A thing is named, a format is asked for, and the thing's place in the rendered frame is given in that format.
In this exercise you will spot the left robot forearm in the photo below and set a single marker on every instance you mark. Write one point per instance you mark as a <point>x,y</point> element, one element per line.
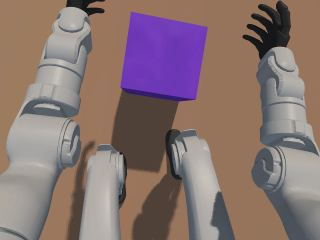
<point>61,69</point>

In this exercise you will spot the carton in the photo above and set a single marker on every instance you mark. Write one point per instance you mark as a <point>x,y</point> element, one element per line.
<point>163,58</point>

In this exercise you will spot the right robot hand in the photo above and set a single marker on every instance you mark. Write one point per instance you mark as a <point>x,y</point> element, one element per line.
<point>277,34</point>

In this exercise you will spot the robot right shin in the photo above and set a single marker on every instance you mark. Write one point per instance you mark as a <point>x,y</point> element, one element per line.
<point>192,132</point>

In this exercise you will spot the right robot forearm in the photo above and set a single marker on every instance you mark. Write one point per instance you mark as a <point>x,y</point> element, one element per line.
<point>283,107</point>

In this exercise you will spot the left robot upper arm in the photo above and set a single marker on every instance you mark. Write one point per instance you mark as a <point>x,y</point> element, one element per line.
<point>40,147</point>

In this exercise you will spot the right robot upper arm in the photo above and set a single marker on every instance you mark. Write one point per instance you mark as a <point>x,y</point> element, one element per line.
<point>290,179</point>

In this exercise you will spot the robot left foot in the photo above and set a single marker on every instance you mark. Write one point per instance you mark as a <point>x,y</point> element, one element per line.
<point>123,195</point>

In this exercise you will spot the left robot hand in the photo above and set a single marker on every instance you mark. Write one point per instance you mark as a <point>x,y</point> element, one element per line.
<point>83,4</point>

